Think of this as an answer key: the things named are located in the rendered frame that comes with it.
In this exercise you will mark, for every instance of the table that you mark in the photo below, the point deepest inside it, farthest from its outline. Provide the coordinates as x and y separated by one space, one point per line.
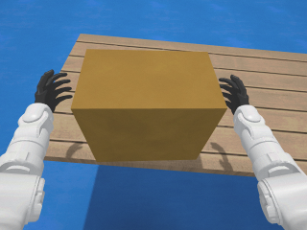
276 84

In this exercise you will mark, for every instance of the right robot hand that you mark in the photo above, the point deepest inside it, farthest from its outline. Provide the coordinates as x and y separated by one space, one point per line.
238 94

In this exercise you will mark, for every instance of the robot right upper arm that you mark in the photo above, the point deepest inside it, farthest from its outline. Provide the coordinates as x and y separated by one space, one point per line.
283 200

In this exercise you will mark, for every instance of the robot right forearm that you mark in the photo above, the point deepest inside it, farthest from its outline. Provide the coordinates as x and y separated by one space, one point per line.
265 153

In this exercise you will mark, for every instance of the left robot hand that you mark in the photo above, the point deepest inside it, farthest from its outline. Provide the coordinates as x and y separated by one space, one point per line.
45 90

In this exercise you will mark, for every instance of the robot left forearm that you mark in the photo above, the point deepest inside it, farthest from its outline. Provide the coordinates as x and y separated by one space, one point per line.
29 144

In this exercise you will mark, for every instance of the carton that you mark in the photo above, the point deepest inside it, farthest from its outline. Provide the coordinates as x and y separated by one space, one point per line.
147 105

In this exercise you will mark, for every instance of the robot left upper arm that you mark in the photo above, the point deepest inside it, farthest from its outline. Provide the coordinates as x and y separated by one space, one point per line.
21 199

